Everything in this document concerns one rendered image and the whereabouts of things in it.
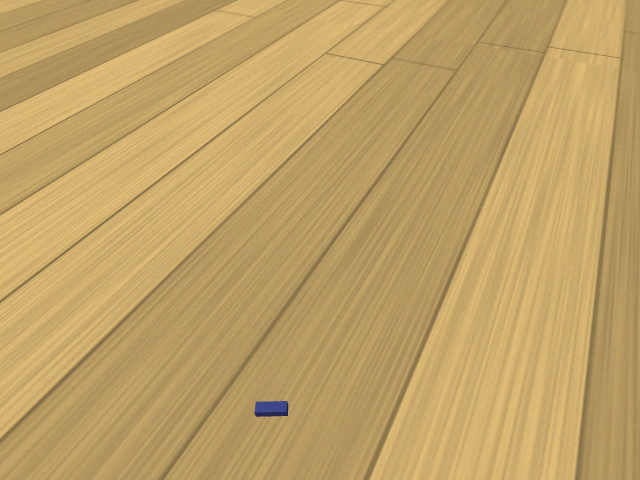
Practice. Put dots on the small box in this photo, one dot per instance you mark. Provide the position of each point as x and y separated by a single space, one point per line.
271 408

